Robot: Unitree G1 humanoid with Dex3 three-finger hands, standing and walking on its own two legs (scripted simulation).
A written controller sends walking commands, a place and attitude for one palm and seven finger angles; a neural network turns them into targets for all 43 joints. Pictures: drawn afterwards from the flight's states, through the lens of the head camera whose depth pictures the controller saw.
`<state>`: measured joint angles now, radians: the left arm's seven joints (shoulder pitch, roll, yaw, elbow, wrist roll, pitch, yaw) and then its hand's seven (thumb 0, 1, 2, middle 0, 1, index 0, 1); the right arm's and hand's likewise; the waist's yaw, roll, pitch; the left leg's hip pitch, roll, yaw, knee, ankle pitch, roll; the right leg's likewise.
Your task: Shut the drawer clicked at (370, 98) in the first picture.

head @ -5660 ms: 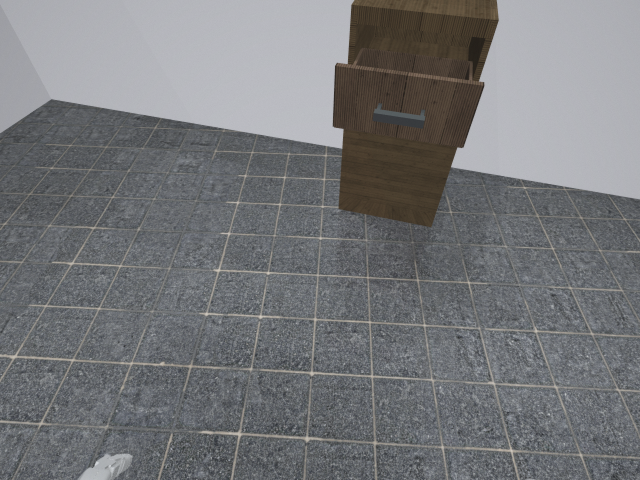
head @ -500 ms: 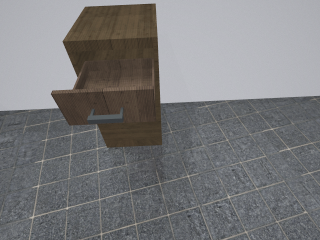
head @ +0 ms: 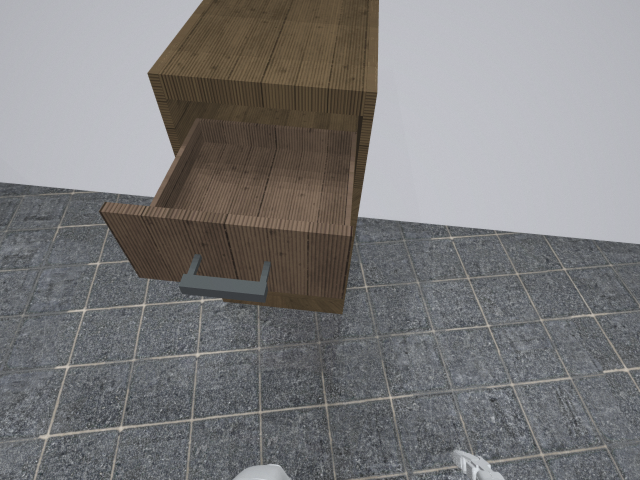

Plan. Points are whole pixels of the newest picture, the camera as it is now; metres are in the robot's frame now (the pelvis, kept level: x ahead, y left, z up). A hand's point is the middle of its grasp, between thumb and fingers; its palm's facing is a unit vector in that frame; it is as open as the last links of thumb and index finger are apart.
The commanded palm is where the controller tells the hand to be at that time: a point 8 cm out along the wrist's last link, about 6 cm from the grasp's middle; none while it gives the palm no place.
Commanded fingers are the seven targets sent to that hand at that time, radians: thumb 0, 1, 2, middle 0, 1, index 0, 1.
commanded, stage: take the last steps up to it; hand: left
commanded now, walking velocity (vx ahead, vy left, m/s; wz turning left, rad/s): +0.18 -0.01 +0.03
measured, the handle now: (227, 276) +0.39 +0.21 -0.05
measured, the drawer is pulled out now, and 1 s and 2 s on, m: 0.30 0.30 0.30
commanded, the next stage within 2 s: come to a stop and stand still in 0.12 s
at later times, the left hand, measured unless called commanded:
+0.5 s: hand (234, 432) +0.19 +0.15 -0.15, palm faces -0.01 -0.97 -0.24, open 7.3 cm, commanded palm none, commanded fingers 0.00 0.90 0.90 -0.20 -0.30 -0.20 -0.30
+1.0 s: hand out of the picture +0.04 +0.23 -0.16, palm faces +0.10 -0.98 -0.18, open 7.4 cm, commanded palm none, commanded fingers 0.00 0.90 0.90 -0.20 -0.30 -0.20 -0.30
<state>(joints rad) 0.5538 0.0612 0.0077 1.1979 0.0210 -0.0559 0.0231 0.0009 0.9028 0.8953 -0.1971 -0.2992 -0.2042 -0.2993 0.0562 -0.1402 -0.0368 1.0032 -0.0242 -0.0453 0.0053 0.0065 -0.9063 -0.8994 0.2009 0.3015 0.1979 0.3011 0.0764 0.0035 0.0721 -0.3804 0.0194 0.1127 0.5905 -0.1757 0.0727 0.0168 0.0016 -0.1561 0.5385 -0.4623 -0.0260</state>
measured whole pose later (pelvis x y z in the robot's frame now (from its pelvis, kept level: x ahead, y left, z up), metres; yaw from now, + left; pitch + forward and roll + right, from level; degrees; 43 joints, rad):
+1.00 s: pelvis +0.04 +0.03 +0.02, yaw +1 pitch -1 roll -1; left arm 0.29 0.22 0.07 1.06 0.03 0.05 0.01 0.00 0.91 0.90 -0.19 -0.30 -0.20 -0.30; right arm 0.34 -0.12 -0.02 1.06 -0.02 0.00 -0.03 0.00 -0.91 -0.90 0.20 0.30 0.20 0.30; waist 0.02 -0.06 -0.03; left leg -0.12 0.00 0.02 0.38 -0.24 0.03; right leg -0.47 0.00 0.03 0.95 -0.27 0.02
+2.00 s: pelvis +0.04 +0.04 +0.02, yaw +0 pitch -2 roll +0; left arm 0.29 0.17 -0.01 1.07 0.02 0.00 0.04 0.00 0.90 0.90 -0.20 -0.30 -0.20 -0.30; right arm 0.18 -0.17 -0.01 1.12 -0.01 0.00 -0.02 0.00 -0.93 -0.90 0.20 0.30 0.20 0.30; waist 0.01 -0.01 0.03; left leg -0.13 -0.02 0.05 0.46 -0.30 0.04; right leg -0.12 -0.02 -0.04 0.46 -0.30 0.01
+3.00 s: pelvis +0.05 +0.04 +0.01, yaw +1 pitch -1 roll -1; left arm 0.30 0.16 -0.02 1.06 0.01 -0.01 0.05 0.00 0.91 0.90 -0.19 -0.30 -0.20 -0.30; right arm 0.26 -0.18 0.00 1.07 -0.01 -0.01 -0.03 0.01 -0.92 -0.90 0.20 0.30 0.20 0.30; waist 0.00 0.03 0.04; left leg -0.23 -0.02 0.09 0.55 -0.30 0.06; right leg -0.14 -0.03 -0.06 0.51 -0.34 0.01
